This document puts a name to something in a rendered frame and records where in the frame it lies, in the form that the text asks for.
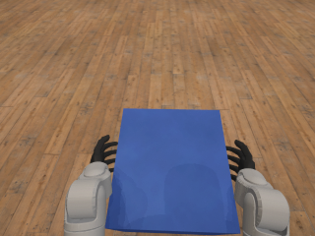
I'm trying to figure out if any left robot hand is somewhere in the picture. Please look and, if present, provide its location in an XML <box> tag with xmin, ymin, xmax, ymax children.
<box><xmin>90</xmin><ymin>135</ymin><xmax>118</xmax><ymax>172</ymax></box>

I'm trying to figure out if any right robot hand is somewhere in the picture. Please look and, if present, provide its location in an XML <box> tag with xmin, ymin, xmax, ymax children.
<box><xmin>225</xmin><ymin>140</ymin><xmax>256</xmax><ymax>182</ymax></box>

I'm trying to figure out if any carton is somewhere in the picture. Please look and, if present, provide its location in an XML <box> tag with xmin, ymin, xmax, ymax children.
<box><xmin>104</xmin><ymin>108</ymin><xmax>241</xmax><ymax>236</ymax></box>

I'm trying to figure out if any robot left forearm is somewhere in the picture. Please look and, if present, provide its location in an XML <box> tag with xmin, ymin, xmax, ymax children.
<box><xmin>63</xmin><ymin>161</ymin><xmax>112</xmax><ymax>236</ymax></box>

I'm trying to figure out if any robot right forearm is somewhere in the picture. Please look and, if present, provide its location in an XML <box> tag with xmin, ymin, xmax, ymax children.
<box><xmin>233</xmin><ymin>168</ymin><xmax>290</xmax><ymax>236</ymax></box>

